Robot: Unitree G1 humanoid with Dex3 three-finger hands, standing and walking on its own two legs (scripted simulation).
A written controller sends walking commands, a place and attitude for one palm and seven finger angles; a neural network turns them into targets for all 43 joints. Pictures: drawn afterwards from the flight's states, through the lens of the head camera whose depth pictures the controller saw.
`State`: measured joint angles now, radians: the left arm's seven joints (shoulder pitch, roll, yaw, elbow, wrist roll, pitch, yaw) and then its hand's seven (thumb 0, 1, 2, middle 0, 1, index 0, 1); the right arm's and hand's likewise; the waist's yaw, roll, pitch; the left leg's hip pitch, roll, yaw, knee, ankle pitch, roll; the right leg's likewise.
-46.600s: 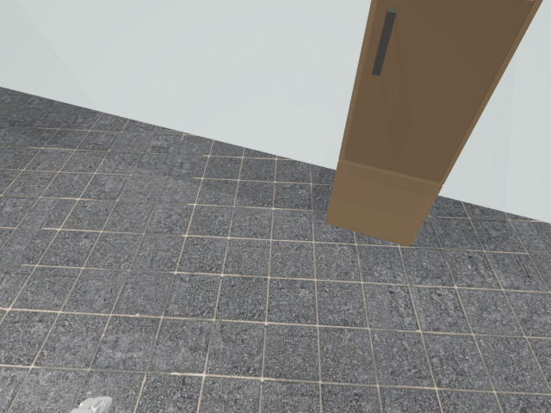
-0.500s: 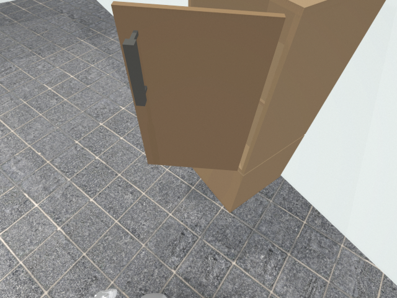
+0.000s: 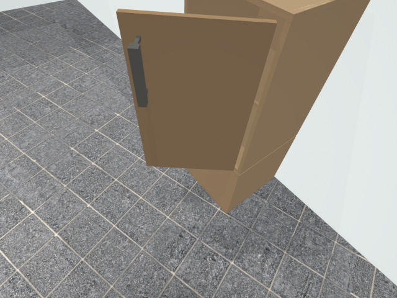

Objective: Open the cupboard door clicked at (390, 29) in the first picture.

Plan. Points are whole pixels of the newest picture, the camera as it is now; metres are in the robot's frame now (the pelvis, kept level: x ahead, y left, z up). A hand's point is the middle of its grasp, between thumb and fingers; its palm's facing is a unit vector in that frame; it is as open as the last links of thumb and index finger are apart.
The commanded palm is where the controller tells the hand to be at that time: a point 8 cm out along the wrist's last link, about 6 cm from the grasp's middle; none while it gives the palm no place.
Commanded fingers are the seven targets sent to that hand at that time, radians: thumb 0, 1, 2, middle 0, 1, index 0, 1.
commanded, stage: come to a stop and stand still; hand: left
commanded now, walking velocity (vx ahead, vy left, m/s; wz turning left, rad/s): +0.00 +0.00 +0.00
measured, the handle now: (140, 73) +0.60 +0.19 +0.11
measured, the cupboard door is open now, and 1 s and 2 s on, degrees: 50 50 50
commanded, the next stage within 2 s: look again from close up in 1.14 s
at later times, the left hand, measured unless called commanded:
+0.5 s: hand out of the picture +0.00 +0.12 -0.18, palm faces +0.06 -0.99 -0.16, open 7.3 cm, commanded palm none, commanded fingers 0.00 0.90 0.90 -0.20 -0.30 -0.20 -0.30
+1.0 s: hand out of the picture +0.02 +0.12 -0.18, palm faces +0.08 -0.98 -0.17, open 7.3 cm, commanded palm none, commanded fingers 0.00 0.90 0.90 -0.20 -0.30 -0.20 -0.30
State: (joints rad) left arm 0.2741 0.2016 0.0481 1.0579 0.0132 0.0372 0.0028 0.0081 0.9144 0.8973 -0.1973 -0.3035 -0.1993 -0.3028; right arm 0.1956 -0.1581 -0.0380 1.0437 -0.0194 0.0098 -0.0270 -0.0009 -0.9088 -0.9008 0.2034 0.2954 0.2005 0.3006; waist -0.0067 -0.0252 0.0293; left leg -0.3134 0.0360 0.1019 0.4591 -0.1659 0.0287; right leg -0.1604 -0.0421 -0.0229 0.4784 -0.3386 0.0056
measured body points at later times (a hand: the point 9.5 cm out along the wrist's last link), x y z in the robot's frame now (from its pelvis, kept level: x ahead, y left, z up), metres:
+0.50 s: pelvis +0.01 -0.03 +0.00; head +0.03 -0.03 +0.45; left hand +0.00 +0.18 -0.16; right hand -0.03 -0.24 -0.16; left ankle +0.05 +0.10 -0.74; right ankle -0.05 -0.15 -0.74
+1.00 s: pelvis +0.05 -0.04 +0.00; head +0.06 -0.04 +0.45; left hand +0.02 +0.17 -0.16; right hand +0.07 -0.27 -0.16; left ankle +0.05 +0.10 -0.74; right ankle -0.05 -0.15 -0.74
